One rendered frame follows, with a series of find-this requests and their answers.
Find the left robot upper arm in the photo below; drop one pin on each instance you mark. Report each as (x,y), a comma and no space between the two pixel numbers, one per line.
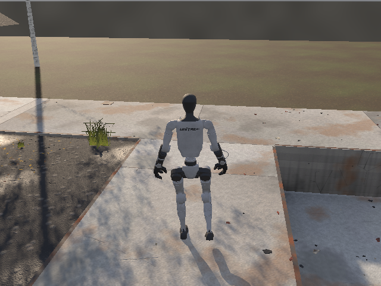
(171,125)

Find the robot left hand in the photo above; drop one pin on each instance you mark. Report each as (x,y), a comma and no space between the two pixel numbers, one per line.
(160,170)

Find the robot left forearm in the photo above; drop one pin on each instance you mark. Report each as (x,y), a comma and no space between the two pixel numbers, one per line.
(160,158)

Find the robot right forearm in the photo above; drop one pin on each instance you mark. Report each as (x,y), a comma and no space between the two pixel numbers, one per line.
(220,156)

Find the robot right hand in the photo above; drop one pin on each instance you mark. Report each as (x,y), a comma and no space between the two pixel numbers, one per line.
(219,166)

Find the right robot thigh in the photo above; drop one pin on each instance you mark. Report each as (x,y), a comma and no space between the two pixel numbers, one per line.
(205,178)

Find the right robot upper arm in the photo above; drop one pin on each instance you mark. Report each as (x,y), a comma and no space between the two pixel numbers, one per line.
(207,124)

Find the robot left foot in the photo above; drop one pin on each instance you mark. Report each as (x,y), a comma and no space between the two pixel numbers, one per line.
(183,235)

